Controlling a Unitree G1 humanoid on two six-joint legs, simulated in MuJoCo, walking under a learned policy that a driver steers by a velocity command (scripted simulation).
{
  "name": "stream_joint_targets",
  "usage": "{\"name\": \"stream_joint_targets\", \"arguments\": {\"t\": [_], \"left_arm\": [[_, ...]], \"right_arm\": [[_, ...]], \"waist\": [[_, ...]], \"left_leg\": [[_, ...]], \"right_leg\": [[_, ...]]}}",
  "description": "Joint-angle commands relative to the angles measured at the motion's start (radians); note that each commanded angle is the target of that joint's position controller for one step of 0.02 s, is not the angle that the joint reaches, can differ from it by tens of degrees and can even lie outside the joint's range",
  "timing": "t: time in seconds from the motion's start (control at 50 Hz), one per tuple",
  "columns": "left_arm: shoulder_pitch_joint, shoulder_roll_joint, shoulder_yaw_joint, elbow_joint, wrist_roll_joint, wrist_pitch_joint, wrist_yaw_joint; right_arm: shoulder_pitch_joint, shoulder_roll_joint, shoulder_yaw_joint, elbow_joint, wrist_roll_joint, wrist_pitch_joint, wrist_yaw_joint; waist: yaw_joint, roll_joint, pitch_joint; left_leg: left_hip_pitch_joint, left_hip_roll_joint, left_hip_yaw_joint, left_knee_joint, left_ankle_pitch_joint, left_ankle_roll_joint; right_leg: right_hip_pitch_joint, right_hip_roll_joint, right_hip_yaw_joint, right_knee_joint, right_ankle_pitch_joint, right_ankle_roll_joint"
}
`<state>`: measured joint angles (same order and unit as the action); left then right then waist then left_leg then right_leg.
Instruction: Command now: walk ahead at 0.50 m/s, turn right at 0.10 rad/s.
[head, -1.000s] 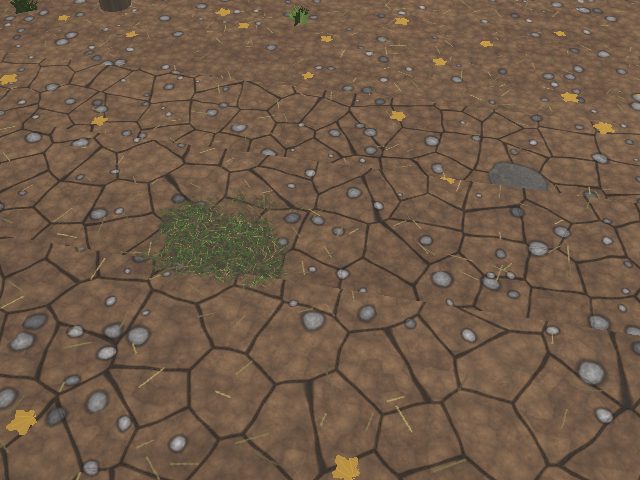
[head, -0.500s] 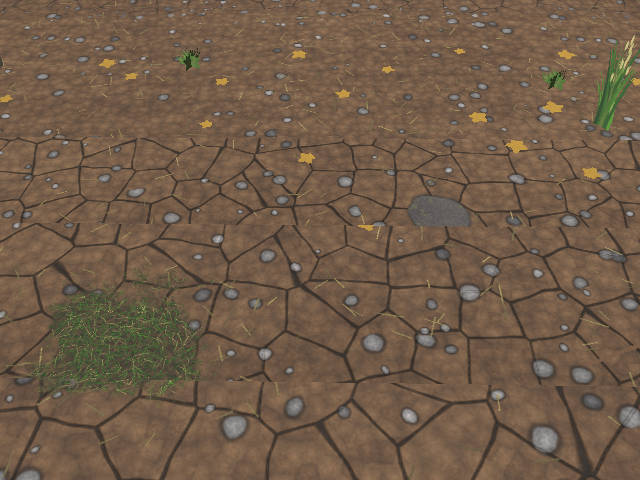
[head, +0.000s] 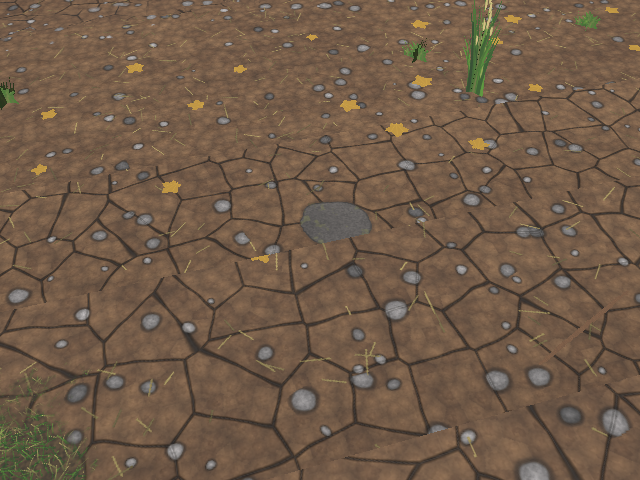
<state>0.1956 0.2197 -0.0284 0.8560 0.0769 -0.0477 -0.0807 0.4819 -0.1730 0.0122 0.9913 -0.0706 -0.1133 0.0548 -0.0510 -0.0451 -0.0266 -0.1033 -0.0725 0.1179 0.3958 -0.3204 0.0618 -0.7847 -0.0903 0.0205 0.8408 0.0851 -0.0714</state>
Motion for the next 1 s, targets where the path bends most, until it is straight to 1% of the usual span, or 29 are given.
{"name": "stream_joint_targets", "arguments": {"t": [0.02,0.06,0.12,0.18,0.2,0.22,0.24,0.26,0.28,0.3,0.34,0.38,0.48,0.5,0.58,0.62,0.64,0.66,0.68,0.7,0.72,0.74,0.76,0.8,0.86,0.88,0.92,0.96,1.0], "left_arm": [[-0.107,0.037,0.000,-0.101,-0.007,-0.003,0.004],[-0.197,0.044,0.009,-0.128,-0.005,-0.003,0.018],[-0.278,0.068,0.030,-0.151,-0.015,-0.007,0.019],[-0.095,0.171,0.089,-0.110,-0.043,-0.033,0.032],[0.120,0.194,0.094,-0.051,-0.047,-0.042,0.033],[0.388,0.206,0.096,0.014,-0.042,-0.034,0.045],[0.481,0.177,0.107,0.076,-0.015,-0.043,0.060],[0.315,0.191,0.117,0.058,-0.026,-0.060,0.067],[0.188,0.132,0.103,0.038,-0.041,-0.062,0.075],[0.126,0.062,0.079,0.033,-0.046,-0.062,0.076],[0.084,0.004,0.066,0.026,-0.041,-0.066,0.069],[0.098,0.038,0.082,0.033,-0.029,-0.079,0.059],[0.170,0.058,0.083,0.070,0.014,-0.069,0.005],[0.153,0.079,0.086,0.080,0.039,-0.065,0.000],[0.183,0.080,0.080,0.096,0.025,-0.071,0.027],[0.100,0.130,0.094,0.065,0.011,-0.074,0.024],[0.084,0.148,0.104,0.051,-0.003,-0.077,0.009],[0.313,-0.038,0.059,0.090,0.016,-0.083,-0.011],[0.309,-0.063,0.051,0.057,-0.022,-0.099,-0.007],[0.141,0.012,0.070,-0.024,-0.046,-0.090,0.007],[0.080,0.091,0.088,-0.025,-0.029,-0.073,0.035],[0.082,0.058,0.075,-0.029,-0.005,-0.064,0.051],[0.112,0.019,0.056,-0.011,0.014,-0.057,0.050],[0.074,-0.049,0.032,-0.020,0.030,-0.047,0.034],[0.086,-0.017,0.025,-0.007,0.041,-0.059,-0.013],[-0.026,0.007,0.021,-0.047,0.058,-0.065,-0.021],[-0.167,0.024,0.018,-0.088,0.031,-0.061,-0.006],[-0.176,0.021,0.013,-0.110,0.018,-0.033,0.002],[-0.213,0.050,0.010,-0.147,0.031,-0.007,0.007]], "right_arm": [[-0.035,-0.219,-0.058,-0.048,0.014,-0.025,0.012],[0.045,-0.161,-0.052,-0.009,-0.001,-0.016,0.007],[0.082,-0.154,-0.064,0.020,-0.009,0.004,0.002],[-0.017,-0.205,-0.091,-0.025,-0.004,0.003,0.004],[0.101,-0.118,-0.064,-0.017,-0.012,-0.008,0.008],[0.091,-0.057,-0.030,-0.033,-0.015,-0.015,0.035],[-0.100,-0.125,-0.059,-0.056,0.020,-0.006,0.044],[-0.186,-0.136,-0.068,-0.071,0.030,-0.009,0.023],[-0.162,-0.150,-0.073,-0.064,0.006,-0.009,-0.004],[-0.144,-0.113,-0.066,-0.062,-0.021,-0.008,-0.019],[-0.146,-0.028,-0.047,-0.062,-0.030,0.011,-0.030],[-0.169,-0.029,-0.044,-0.066,-0.008,0.018,-0.023],[-0.284,-0.019,-0.034,-0.120,-0.015,0.015,0.012],[-0.175,-0.041,-0.035,-0.089,-0.024,0.009,0.025],[-0.257,-0.139,-0.067,-0.174,-0.023,-0.015,-0.004],[-0.021,-0.175,-0.100,-0.110,-0.004,-0.026,-0.026],[0.162,-0.218,-0.122,-0.053,0.000,-0.036,-0.035],[0.137,-0.249,-0.110,-0.080,0.001,-0.035,-0.041],[0.172,-0.235,-0.094,-0.086,-0.029,-0.044,-0.015],[0.072,-0.228,-0.114,-0.073,-0.028,-0.063,0.002],[-0.029,-0.157,-0.097,-0.084,0.016,-0.054,0.003],[-0.092,-0.082,-0.072,-0.096,0.017,-0.040,-0.002],[-0.127,-0.025,-0.046,-0.105,-0.002,-0.022,-0.017],[-0.069,-0.033,-0.045,-0.064,-0.004,-0.006,-0.034],[-0.011,-0.055,-0.035,-0.035,-0.028,-0.012,-0.043],[0.062,-0.010,-0.016,-0.025,-0.015,-0.025,-0.074],[0.131,-0.014,0.000,-0.017,0.004,-0.033,-0.086],[0.113,-0.080,0.003,-0.008,-0.015,-0.020,-0.034],[0.101,-0.083,0.009,-0.014,0.006,-0.025,-0.001]], "waist": [[0.037,0.072,0.123],[0.003,0.073,0.118],[-0.006,0.096,0.109],[0.111,0.096,-0.036],[0.128,-0.024,-0.264],[0.231,-0.147,-0.405],[0.295,-0.008,-0.209],[0.225,0.000,0.012],[0.155,-0.013,0.023],[0.100,-0.011,0.019],[0.053,0.012,0.045],[0.053,0.025,0.054],[0.055,-0.026,0.057],[0.015,-0.024,0.069],[0.026,0.002,0.095],[-0.090,0.025,0.051],[-0.173,0.146,-0.003],[-0.044,0.363,-0.184],[-0.055,0.227,-0.128],[-0.056,0.211,0.101],[-0.027,0.050,0.097],[0.011,-0.004,0.067],[0.041,0.001,0.100],[0.025,0.055,0.084],[0.030,0.070,0.050],[-0.043,0.051,0.050],[-0.098,0.040,0.043],[-0.051,0.103,0.102],[-0.035,0.073,0.169]], "left_leg": [[-0.063,0.344,-0.232,-0.187,0.581,0.238],[0.144,0.353,-0.234,-0.153,0.613,0.214],[0.226,0.343,-0.198,-0.132,0.667,0.177],[-0.036,0.227,-0.064,0.111,0.966,0.066],[-0.350,0.139,-0.027,0.407,0.685,-0.010],[-0.572,0.014,-0.055,0.700,-0.146,-0.044],[-0.719,0.055,-0.174,0.816,-0.258,0.006],[-0.740,0.130,-0.184,0.819,-0.162,0.031],[-0.622,0.173,-0.194,0.761,-0.106,0.046],[-0.538,0.199,-0.198,0.710,-0.062,0.055],[-0.444,0.206,-0.183,0.652,-0.057,0.037],[-0.459,0.197,-0.159,0.571,0.029,0.006],[-0.182,0.118,-0.063,0.478,0.426,-0.037],[-0.147,0.136,-0.107,0.586,0.462,-0.042],[-0.274,0.133,-0.105,0.522,0.173,-0.030],[0.072,0.064,-0.019,0.420,0.132,-0.012],[0.246,0.054,-0.032,0.305,0.119,0.040],[0.443,0.305,-0.442,0.210,0.602,0.322],[0.382,0.445,-0.722,0.111,0.892,0.457],[0.181,0.505,-0.816,0.030,0.497,0.441],[0.079,0.483,-0.762,0.035,0.293,0.396],[-0.037,0.428,-0.670,0.066,0.240,0.367],[-0.176,0.382,-0.565,0.054,0.230,0.325],[-0.268,0.277,-0.404,0.043,0.159,0.290],[-0.456,0.175,-0.263,0.142,0.096,0.224],[-0.231,0.169,-0.291,0.218,0.013,0.201],[-0.237,0.143,-0.265,0.311,-0.072,0.167],[-0.570,0.158,-0.281,0.237,-0.215,0.186],[-0.534,0.198,-0.380,0.257,-0.270,0.217]], "right_leg": [[0.111,0.033,0.001,-0.205,0.025,0.002],[0.023,0.034,0.015,-0.269,0.016,-0.005],[0.114,0.071,-0.034,-0.310,-0.061,-0.028],[0.716,0.129,-0.084,-0.232,0.021,-0.117],[1.218,-0.038,0.125,-0.191,0.132,-0.275],[1.447,-0.292,0.553,-0.426,-0.016,-0.410],[1.319,-0.251,0.580,-0.539,-0.319,-0.292],[1.050,-0.225,0.469,-0.590,-0.394,-0.231],[0.891,-0.186,0.392,-0.635,-0.333,-0.218],[0.786,-0.163,0.324,-0.667,-0.254,-0.216],[0.651,-0.152,0.252,-0.733,-0.232,-0.209],[0.620,-0.132,0.187,-0.766,-0.209,-0.201],[0.296,-0.014,-0.011,-0.676,-0.098,-0.167],[0.264,-0.049,0.005,-0.624,-0.068,-0.165],[0.538,-0.118,0.082,-0.439,0.044,-0.157],[0.410,-0.047,0.019,-0.153,0.186,-0.126],[0.291,0.056,-0.029,0.200,0.099,-0.107],[0.103,0.201,-0.032,0.592,-0.730,-0.025],[-0.044,0.235,0.153,0.718,-0.783,-0.021],[-0.262,0.146,0.162,0.749,-0.686,0.002],[-0.247,0.069,0.146,0.739,-0.576,0.018],[-0.203,0.044,0.143,0.673,-0.463,0.034],[-0.155,0.000,0.146,0.556,-0.364,0.045],[-0.095,-0.020,0.056,0.401,-0.233,0.055],[0.099,0.006,-0.033,0.320,0.026,0.026],[-0.107,-0.042,0.056,0.099,0.328,0.035],[-0.046,-0.039,0.005,-0.208,0.534,0.040],[0.330,0.009,-0.077,-0.159,0.459,0.041],[0.357,-0.002,-0.040,-0.185,0.293,0.058]]}}
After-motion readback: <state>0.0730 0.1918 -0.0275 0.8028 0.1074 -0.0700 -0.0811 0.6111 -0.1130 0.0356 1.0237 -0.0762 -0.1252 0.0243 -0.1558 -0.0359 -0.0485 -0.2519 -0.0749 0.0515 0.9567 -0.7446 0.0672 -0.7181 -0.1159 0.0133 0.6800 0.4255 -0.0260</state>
